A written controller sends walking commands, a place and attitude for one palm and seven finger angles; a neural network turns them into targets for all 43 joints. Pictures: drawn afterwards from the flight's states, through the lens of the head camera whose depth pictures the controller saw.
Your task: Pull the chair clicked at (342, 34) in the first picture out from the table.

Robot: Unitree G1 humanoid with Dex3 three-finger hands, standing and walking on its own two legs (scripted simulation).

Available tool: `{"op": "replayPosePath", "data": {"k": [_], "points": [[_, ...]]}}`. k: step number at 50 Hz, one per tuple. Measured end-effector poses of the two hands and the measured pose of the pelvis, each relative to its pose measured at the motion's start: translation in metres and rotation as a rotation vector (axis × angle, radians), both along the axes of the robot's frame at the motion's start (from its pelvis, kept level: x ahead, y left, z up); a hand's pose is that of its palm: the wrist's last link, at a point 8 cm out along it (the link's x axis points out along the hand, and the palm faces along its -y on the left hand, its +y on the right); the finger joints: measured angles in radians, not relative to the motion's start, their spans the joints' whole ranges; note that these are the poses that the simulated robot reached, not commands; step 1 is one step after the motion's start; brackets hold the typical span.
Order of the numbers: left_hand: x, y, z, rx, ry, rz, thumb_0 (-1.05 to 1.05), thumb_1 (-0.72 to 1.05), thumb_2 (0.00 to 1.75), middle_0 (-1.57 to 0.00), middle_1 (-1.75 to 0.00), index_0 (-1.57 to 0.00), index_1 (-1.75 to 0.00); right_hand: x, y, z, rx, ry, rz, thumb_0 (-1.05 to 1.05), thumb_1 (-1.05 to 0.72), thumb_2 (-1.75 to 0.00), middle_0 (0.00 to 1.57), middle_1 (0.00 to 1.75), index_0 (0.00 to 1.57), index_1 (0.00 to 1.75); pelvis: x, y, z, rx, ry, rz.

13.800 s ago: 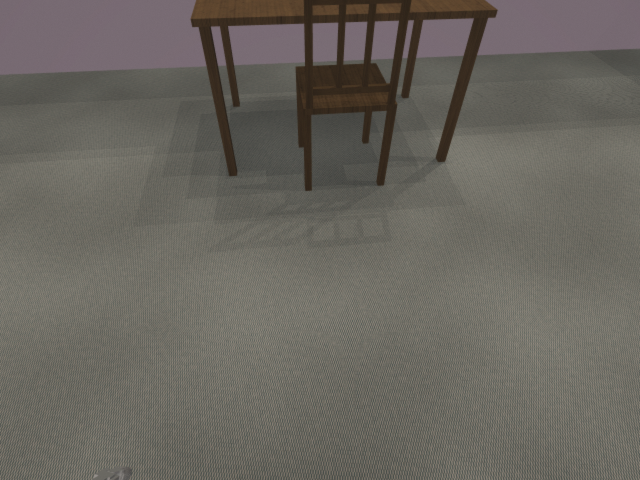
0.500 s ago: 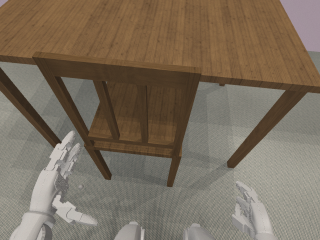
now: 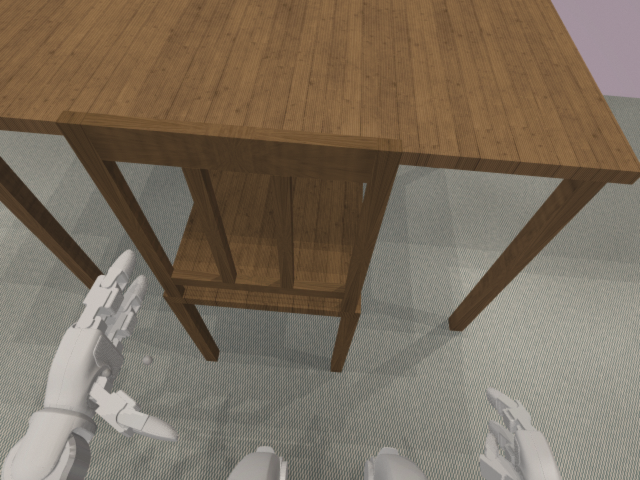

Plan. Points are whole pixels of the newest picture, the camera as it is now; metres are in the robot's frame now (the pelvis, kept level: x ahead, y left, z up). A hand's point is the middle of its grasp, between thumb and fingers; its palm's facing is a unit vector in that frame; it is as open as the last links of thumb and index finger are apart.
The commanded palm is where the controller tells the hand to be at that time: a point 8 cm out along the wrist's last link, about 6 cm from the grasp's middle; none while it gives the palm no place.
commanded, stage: raise the hand toward the chair's back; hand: left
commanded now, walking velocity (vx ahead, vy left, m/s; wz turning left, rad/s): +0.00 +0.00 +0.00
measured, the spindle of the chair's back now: (215, 232) +0.46 +0.18 -0.03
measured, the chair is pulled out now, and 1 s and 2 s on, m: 0.00 0.00 0.00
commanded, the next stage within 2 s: aim the fingers beside a spindle in 0.22 s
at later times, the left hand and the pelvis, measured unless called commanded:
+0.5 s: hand (154, 362) +0.24 +0.20 +0.03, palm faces -0.04 -1.00 -0.05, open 16.9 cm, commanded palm +0.23 +0.26 +0.03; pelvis -0.01 -0.01 -0.01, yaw +1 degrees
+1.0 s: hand (176, 342) +0.27 +0.18 +0.01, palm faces -0.06 -1.00 -0.04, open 16.9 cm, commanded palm +0.26 +0.24 +0.01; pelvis -0.01 -0.01 -0.02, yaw +0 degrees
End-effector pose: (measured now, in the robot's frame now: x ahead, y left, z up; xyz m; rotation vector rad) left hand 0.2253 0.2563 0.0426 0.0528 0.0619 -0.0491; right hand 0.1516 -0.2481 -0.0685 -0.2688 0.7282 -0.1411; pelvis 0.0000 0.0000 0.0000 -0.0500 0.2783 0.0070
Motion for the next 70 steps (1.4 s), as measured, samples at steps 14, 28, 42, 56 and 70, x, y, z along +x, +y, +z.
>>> {"op": "replayPosePath", "data": {"k": [14,28,42,56,70], "points": [[-0.007,-0.002,0.001,0.003,-0.004,0.007,-0.01,-0.50,0.30,-0.06,-0.08,-0.06,-0.08,0.010,0.010,-0.003,0.034,-0.027,0.033,0.01,-0.90,-0.90,0.20,0.30,0.20,0.30,-0.004,-0.004,-0.001,0.002,-0.003,0.004],[0.005,-0.005,-0.010,-0.004,-0.009,0.005,-0.01,-0.50,0.30,-0.06,-0.08,-0.06,-0.08,0.006,-0.003,-0.010,0.014,-0.009,0.032,0.01,-0.90,-0.90,0.20,0.30,0.20,0.30,-0.007,-0.011,-0.007,0.005,0.010,0.006],[0.022,-0.012,-0.021,-0.013,-0.007,-0.011,-0.01,-0.50,0.30,-0.06,-0.08,-0.06,-0.08,-0.007,-0.013,-0.020,0.004,0.039,0.002,0.01,-0.90,-0.90,0.20,0.30,0.20,0.30,-0.006,-0.012,-0.012,0.008,0.036,-0.003],[0.040,-0.020,-0.033,-0.021,-0.015,-0.016,-0.01,-0.50,0.30,-0.06,-0.08,-0.06,-0.08,-0.007,-0.006,-0.032,0.016,0.064,0.011,0.01,-0.90,-0.90,0.20,0.30,0.20,0.30,-0.008,-0.009,-0.019,0.008,0.062,-0.007],[0.051,-0.033,-0.043,-0.024,-0.022,-0.025,-0.01,-0.50,0.30,-0.06,-0.08,-0.06,-0.08,-0.009,-0.003,-0.041,0.019,0.095,0.017,0.01,-0.90,-0.90,0.20,0.30,0.20,0.30,-0.010,-0.006,-0.026,0.008,0.081,-0.008]]}}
